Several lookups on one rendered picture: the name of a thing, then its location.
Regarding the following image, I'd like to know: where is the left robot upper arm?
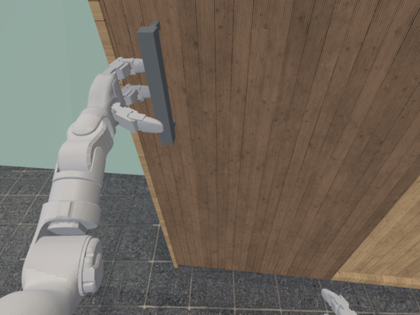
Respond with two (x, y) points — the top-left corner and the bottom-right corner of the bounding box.
(0, 235), (103, 315)

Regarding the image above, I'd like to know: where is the robot right hand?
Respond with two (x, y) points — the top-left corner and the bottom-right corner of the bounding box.
(322, 289), (357, 315)

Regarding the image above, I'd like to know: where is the robot left forearm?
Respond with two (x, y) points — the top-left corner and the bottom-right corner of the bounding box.
(22, 108), (116, 289)

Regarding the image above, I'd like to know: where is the wardrobe door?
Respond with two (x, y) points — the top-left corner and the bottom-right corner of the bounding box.
(100, 0), (420, 280)
(339, 176), (420, 279)

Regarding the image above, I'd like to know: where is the robot left hand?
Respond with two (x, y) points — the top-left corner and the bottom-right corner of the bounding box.
(87, 57), (164, 133)

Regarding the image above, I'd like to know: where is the handle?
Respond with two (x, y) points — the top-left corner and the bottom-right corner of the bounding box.
(136, 21), (176, 145)

